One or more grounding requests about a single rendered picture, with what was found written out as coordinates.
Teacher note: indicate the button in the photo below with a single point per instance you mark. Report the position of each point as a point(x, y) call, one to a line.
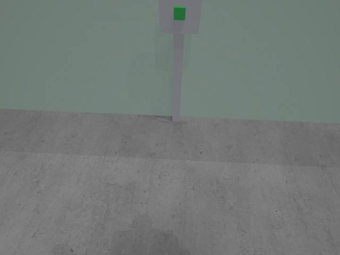
point(179, 12)

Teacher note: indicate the panel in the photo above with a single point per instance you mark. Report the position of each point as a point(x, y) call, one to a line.
point(190, 25)

